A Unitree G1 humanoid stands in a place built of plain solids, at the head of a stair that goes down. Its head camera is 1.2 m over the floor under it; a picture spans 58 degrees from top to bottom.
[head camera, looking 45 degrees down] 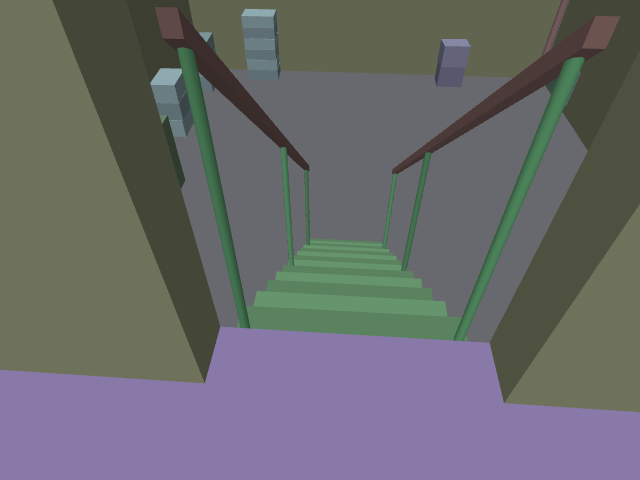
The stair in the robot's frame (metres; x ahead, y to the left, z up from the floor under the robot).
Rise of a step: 0.19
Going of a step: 0.23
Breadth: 0.86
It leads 4 degrees to the right of straight ahead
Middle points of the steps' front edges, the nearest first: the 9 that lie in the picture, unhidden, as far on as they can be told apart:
0.77 -0.11 0.00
1.00 -0.12 -0.19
1.22 -0.14 -0.39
1.45 -0.15 -0.58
1.68 -0.17 -0.78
1.91 -0.19 -0.97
2.13 -0.20 -1.17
2.36 -0.22 -1.36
2.59 -0.23 -1.55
